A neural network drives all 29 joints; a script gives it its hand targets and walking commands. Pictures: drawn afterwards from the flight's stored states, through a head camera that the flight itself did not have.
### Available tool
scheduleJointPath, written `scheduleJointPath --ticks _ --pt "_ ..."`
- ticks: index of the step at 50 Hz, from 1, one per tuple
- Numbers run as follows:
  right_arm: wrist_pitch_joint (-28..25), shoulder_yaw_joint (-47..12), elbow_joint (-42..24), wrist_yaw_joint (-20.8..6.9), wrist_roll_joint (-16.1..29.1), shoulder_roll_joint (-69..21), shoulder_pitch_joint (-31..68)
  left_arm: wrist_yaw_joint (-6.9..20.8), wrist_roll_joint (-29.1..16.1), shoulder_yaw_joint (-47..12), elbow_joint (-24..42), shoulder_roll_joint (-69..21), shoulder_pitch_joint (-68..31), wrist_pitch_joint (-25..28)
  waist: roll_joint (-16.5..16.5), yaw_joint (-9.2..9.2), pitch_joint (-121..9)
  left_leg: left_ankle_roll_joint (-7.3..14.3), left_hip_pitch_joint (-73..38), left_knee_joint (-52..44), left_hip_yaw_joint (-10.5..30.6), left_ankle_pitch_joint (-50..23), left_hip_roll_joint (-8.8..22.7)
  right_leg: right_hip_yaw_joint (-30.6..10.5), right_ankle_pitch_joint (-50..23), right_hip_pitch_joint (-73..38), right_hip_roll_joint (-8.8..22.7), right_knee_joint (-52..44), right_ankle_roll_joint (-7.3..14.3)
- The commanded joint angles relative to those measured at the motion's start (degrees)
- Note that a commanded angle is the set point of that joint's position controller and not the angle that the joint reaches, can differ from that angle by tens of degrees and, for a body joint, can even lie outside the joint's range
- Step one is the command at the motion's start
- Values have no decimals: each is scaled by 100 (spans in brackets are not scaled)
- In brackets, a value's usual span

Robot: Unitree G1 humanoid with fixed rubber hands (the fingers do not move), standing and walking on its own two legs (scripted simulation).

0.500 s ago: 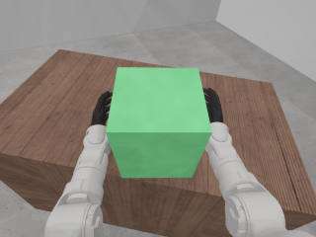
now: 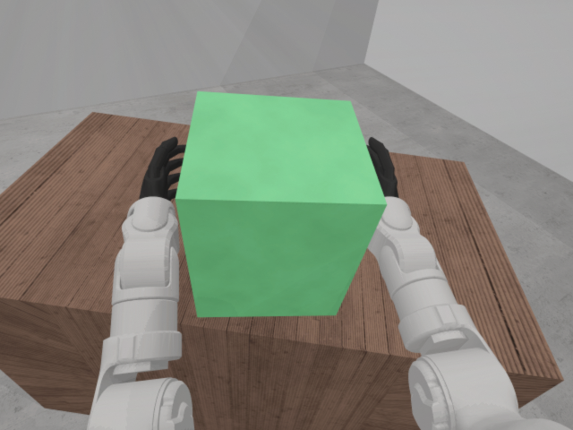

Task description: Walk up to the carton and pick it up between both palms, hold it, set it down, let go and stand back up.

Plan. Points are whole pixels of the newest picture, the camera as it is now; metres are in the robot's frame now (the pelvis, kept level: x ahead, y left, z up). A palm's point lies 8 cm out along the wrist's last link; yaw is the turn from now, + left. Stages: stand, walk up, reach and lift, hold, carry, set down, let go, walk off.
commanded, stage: reach and lift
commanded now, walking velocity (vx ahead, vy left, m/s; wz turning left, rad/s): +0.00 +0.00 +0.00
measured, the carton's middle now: (272, 211) +0.37 +0.00 +0.13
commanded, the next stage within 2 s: hold in 1.12 s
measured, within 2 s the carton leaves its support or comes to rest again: neither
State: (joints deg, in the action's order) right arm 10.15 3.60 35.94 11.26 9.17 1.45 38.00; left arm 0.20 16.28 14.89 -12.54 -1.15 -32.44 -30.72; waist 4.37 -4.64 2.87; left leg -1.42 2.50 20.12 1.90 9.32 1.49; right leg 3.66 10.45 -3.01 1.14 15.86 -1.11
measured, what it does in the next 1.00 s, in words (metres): stands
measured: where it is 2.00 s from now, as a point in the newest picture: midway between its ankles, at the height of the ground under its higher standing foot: outside the picture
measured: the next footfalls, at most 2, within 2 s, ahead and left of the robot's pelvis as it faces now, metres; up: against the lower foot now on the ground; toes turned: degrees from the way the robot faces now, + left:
none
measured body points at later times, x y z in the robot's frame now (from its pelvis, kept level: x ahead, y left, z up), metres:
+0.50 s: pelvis -0.01 +0.00 +0.00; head -0.05 +0.03 +0.45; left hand +0.38 +0.14 +0.19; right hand +0.38 -0.16 +0.20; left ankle +0.03 +0.13 -0.75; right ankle -0.01 -0.13 -0.75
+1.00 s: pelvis +0.00 +0.00 +0.00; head -0.05 +0.03 +0.45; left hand +0.38 +0.14 +0.20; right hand +0.38 -0.16 +0.21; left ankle +0.03 +0.13 -0.75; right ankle -0.01 -0.13 -0.75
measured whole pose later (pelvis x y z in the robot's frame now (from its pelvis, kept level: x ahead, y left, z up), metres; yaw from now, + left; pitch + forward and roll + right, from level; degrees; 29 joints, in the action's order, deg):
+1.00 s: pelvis +0.00 +0.00 +0.00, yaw -1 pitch -8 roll -1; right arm 18.8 2.6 33.6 12.6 12.7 3.4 43.6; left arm 1.3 16.9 16.5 -9.0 -0.5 -37.0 -39.8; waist 3.3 -5.7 1.8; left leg -1.4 2.5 20.0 1.2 9.2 1.8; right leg 2.9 10.3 -2.4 0.9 16.3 -1.0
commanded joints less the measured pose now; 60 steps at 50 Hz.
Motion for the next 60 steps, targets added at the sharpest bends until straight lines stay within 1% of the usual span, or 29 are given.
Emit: scheduleJointPath --ticks 1,7,9,12,14,23,29,33,41,55,57,60 --pt "-173 -2109 -1692 -624 264 -2967 4241 749 -687 -2829 753 -3258 -3915 66 -685 -122 -2301 -197 -1120 -110 -253 -1667 -341 219 -1111 234 -451 -148 -144" --pt "19 -2158 -1844 -634 379 -3021 4548 697 -766 -2839 814 -3249 -4097 -167 -640 -83 -2542 -102 -1098 -130 -283 -1388 -336 177 -933 288 -449 -151 -139" --pt "105 -2150 -1791 -623 397 -3034 4542 700 -745 -2758 754 -3215 -4076 -240 -583 -69 -2507 -57 -1037 -170 -306 -1242 -347 155 -870 283 -441 -167 -154" --pt "173 -2073 -1657 -641 371 -3058 4664 742 -678 -2549 598 -3132 -4188 -298 -506 2 -2431 21 -903 -266 -347 -959 -363 137 -712 284 -418 -188 -171" --pt "193 -2037 -1612 -647 366 -3086 4730 760 -661 -2481 551 -3109 -4256 -313 -490 21 -2462 44 -885 -280 -360 -916 -370 128 -718 260 -415 -189 -177" --pt "314 -1998 -1465 -580 425 -3162 4771 839 -660 -2375 477 -3045 -4432 -332 -449 -77 -2475 29 -882 -240 -371 -1075 -430 106 -1055 102 -414 -163 -251" --pt "381 -2060 -1575 -531 540 -3159 4761 859 -728 -2496 651 -3069 -4511 -349 -548 -168 -2532 -66 -987 -149 -325 -1392 -438 129 -1300 49 -437 -123 -263" --pt "434 -2112 -1651 -511 617 -3124 4743 844 -761 -2571 772 -3078 -4519 -386 -610 -189 -2520 -115 -1047 -112 -299 -1526 -424 148 -1319 82 -456 -111 -253" --pt "521 -2211 -1803 -494 750 -3056 4793 809 -799 -2645 951 -3076 -4512 -492 -655 -164 -2550 -151 -1129 -69 -283 -1672 -396 156 -1288 126 -489 -107 -228" --pt "693 -2238 -1813 -445 854 -3070 4939 837 -806 -2550 953 -2986 -4642 -640 -569 -145 -2542 -105 -1054 -95 -318 -1556 -416 111 -1305 69 -485 -121 -253" --pt "716 -2314 -1888 -429 924 -3098 4983 830 -831 -2577 1056 -2992 -4664 -663 -585 -120 -2641 -108 -1090 -56 -310 -1678 -418 98 -1396 18 -495 -99 -252" --pt "783 -2618 -2211 -367 1194 -3135 5060 774 -925 -2706 1439 -2993 -4626 -761 -631 -40 -2928 -130 -1229 101 -287 -2176 -422 64 -1668 -114 -537 -37 -244"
